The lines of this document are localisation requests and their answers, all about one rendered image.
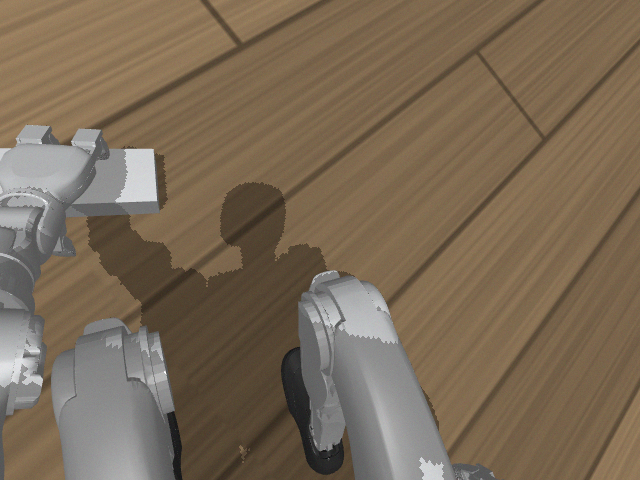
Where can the right robot hand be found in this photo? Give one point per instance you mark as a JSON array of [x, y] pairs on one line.
[[471, 472]]

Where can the carton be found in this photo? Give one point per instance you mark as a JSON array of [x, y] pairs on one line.
[[126, 183]]

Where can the right robot foot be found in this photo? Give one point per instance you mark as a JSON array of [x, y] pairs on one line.
[[298, 401]]

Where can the left robot arm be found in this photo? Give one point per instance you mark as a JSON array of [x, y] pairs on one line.
[[30, 225]]

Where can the left robot hand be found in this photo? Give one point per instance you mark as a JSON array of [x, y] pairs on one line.
[[63, 172]]

